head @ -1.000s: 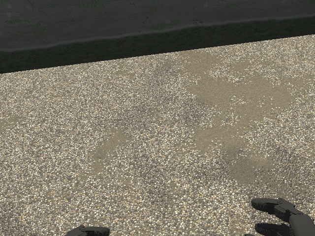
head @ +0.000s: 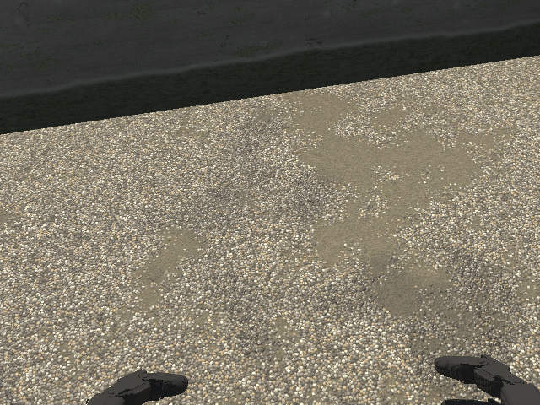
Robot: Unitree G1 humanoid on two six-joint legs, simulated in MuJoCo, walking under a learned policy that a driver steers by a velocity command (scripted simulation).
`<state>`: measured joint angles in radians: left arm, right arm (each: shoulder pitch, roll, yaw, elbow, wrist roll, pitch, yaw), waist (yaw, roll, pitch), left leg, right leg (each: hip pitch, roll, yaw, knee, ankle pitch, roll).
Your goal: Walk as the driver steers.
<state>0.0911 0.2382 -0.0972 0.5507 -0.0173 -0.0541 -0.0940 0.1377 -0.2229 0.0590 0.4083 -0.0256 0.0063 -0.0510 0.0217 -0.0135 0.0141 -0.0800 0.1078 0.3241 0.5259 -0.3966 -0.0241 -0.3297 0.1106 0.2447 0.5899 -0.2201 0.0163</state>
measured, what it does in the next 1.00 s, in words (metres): stands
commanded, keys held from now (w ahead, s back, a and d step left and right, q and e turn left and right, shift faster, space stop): w+shift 1.00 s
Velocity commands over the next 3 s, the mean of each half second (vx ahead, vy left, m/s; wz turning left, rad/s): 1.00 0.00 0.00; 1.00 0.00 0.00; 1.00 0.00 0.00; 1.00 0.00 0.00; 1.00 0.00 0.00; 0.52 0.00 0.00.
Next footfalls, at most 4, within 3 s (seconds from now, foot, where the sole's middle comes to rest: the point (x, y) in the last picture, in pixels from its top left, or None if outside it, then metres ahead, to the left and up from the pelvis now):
none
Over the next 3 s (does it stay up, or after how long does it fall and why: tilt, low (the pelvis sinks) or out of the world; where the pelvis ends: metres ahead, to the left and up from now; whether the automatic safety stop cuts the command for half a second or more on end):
stays up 0.01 0.00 0.00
